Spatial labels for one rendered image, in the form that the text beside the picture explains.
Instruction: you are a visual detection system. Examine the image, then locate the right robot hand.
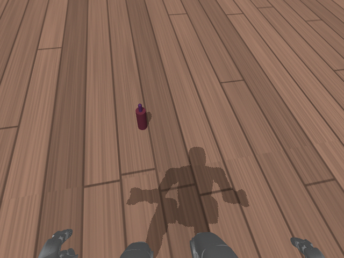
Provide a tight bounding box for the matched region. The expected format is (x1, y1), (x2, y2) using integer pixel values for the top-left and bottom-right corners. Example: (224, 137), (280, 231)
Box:
(290, 237), (325, 258)

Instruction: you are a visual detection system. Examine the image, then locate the bottle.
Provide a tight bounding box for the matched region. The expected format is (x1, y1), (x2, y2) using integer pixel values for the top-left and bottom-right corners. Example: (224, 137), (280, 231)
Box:
(135, 104), (147, 130)

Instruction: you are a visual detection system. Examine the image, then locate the left robot hand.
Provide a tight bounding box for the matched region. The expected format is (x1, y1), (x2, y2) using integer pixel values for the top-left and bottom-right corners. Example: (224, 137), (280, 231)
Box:
(38, 229), (78, 258)

